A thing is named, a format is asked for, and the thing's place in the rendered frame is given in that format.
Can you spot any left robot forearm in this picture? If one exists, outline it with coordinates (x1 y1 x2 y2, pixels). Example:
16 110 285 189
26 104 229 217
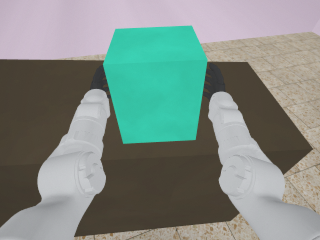
37 89 111 192

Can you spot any left robot hand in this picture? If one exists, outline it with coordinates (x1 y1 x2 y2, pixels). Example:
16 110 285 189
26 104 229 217
90 65 112 99

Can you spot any carton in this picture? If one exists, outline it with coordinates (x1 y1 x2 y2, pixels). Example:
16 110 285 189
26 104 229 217
103 25 208 144

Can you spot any pedestal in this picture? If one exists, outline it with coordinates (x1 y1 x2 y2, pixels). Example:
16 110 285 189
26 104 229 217
0 59 313 237

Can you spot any robot right upper arm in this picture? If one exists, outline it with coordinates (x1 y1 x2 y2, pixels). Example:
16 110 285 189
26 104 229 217
219 154 320 240

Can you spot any right robot hand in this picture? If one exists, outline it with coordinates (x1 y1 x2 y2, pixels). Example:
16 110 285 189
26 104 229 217
202 63 226 101

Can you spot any robot left upper arm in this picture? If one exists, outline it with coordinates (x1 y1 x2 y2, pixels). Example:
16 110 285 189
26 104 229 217
0 150 106 240

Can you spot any right robot forearm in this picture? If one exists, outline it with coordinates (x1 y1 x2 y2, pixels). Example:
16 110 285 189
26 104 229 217
208 91 273 165

